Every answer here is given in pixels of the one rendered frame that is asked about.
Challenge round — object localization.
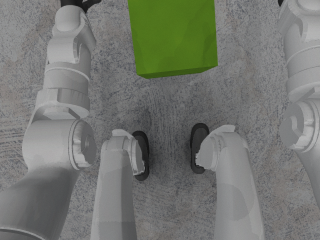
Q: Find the carton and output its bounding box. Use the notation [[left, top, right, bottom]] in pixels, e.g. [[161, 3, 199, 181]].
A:
[[127, 0, 218, 79]]

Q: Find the right robot forearm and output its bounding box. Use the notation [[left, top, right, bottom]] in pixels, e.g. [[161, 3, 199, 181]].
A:
[[276, 0, 320, 103]]

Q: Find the left robot forearm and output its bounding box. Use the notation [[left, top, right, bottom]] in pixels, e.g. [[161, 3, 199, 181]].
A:
[[22, 5, 97, 163]]

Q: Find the robot left hand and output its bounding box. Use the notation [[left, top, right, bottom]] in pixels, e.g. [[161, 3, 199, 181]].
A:
[[60, 0, 102, 14]]

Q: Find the robot right upper arm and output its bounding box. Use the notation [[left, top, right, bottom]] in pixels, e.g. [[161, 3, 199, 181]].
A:
[[279, 98, 320, 210]]

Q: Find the robot left upper arm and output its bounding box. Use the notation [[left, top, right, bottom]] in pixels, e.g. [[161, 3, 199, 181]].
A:
[[0, 119, 97, 240]]

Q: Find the left robot thigh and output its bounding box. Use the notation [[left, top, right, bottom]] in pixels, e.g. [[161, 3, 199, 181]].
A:
[[90, 135, 141, 240]]

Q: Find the robot thigh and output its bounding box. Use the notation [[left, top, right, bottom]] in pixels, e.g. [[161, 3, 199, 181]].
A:
[[205, 132, 266, 240], [90, 135, 141, 240]]

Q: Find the right robot thigh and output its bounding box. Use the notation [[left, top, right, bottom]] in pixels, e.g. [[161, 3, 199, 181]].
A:
[[205, 132, 266, 240]]

